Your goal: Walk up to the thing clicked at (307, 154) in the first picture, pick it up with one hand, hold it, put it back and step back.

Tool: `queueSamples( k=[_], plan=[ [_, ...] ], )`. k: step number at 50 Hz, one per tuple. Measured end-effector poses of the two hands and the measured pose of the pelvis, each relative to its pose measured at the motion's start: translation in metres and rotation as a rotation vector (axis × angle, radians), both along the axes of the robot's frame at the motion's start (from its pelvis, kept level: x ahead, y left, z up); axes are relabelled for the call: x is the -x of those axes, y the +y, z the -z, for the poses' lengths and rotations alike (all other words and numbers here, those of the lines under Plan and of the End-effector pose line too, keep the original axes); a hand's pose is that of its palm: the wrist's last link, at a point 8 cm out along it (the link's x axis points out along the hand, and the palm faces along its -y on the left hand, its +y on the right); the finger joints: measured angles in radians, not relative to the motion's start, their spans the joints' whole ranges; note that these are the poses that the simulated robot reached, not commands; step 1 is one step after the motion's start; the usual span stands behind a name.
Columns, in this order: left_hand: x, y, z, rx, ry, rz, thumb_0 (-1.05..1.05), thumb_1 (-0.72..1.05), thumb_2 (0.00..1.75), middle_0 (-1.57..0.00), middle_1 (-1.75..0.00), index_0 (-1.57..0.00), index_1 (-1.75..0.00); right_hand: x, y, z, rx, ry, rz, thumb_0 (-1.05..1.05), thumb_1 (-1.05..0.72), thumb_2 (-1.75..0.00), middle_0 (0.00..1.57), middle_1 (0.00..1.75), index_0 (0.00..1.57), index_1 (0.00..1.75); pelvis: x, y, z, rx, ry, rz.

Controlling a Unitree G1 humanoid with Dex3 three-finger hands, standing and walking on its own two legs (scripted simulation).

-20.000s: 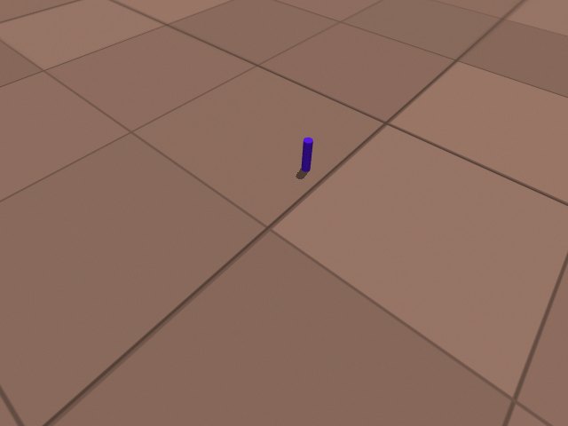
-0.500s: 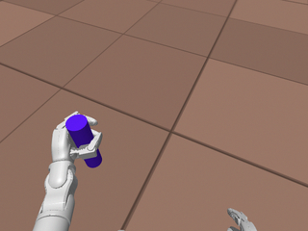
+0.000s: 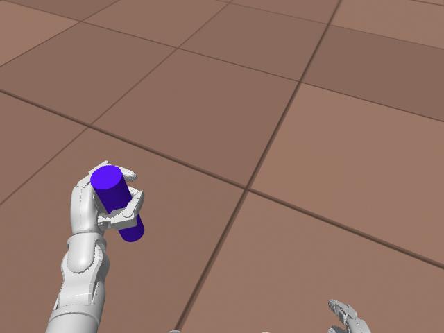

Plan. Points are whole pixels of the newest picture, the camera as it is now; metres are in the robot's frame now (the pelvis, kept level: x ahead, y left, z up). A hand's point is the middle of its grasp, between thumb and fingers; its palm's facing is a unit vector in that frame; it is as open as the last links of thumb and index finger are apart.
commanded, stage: hold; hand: left
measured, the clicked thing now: (121, 208) +0.33 +0.19 +0.03
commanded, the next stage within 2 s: crouch in 0.54 s
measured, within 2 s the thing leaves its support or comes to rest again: neither
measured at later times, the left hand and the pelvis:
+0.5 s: hand (123, 197) +0.34 +0.18 +0.06, palm faces +0.19 -0.98 -0.02, open 6.4 cm; pelvis +0.00 +0.00 +0.00, yaw +0 degrees
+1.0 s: hand (129, 220) +0.33 +0.18 -0.01, palm faces +0.21 -0.98 -0.01, open 6.4 cm; pelvis -0.01 +0.00 -0.03, yaw +0 degrees
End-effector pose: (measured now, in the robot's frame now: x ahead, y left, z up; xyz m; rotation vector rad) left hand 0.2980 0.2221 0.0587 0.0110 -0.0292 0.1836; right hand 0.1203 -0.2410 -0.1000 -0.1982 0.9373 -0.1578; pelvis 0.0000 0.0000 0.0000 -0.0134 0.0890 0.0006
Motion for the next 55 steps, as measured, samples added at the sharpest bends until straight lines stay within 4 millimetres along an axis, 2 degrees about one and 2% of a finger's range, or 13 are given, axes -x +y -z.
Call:
queueSamples(
  k=[26, 39, 43, 48, 52, 55],
  plan=[
    [-0.007, 0.005, 0.001, -0.01, 0.007, -0.004, 0.03, 0.08, 1.09, -0.96, -1.11, -0.91, -1.11, -0.002, 0.004, 0.001, -0.007, 0.001, -0.003, 0.01, -0.89, -0.9, 0.2, 0.3, 0.2, 0.3, -0.001, 0.002, 0.001, 0.003, 0.004, -0.001],
    [0.003, 0.001, 0.008, -0.003, 0.018, -0.001, 0.03, 0.08, 1.09, -0.96, -1.11, -0.91, -1.11, -0.002, 0.0, 0.001, 0.001, 0.004, -0.006, 0.01, -0.89, -0.9, 0.2, 0.3, 0.2, 0.3, -0.002, 0.001, 0.001, 0.002, 0.007, -0.003],
    [0.002, 0.002, 0.022, 0.011, 0.03, -0.011, 0.03, 0.08, 1.09, -0.96, -1.11, -0.91, -1.11, -0.004, -0.001, 0.003, 0.006, 0.001, -0.013, 0.01, -0.89, -0.9, 0.2, 0.3, 0.2, 0.3, 0.002, 0.0, 0.006, 0.002, 0.028, -0.005],
    [0.002, 0.006, 0.055, 0.011, 0.068, -0.02, 0.03, 0.08, 1.09, -0.96, -1.11, -0.91, -1.11, -0.001, -0.004, 0.014, 0.017, 0.013, -0.026, 0.01, -0.89, -0.9, 0.2, 0.3, 0.2, 0.3, 0.009, 0.0, 0.018, 0.004, 0.08, -0.004],
    [0.003, 0.011, 0.09, 0.019, 0.074, -0.047, 0.03, 0.08, 1.09, -0.96, -1.11, -0.91, -1.11, 0.005, -0.009, 0.034, 0.034, 0.045, -0.042, 0.01, -0.89, -0.9, 0.2, 0.3, 0.2, 0.3, 0.015, 0.0, 0.037, 0.006, 0.149, -0.004],
    [0.001, 0.015, 0.119, 0.016, 0.053, -0.059, 0.03, 0.08, 1.09, -0.96, -1.11, -0.91, -1.11, 0.011, -0.014, 0.057, 0.05, 0.075, -0.056, 0.01, -0.89, -0.9, 0.2, 0.3, 0.2, 0.3, 0.02, 0.0, 0.059, 0.011, 0.216, -0.004]
  ],
)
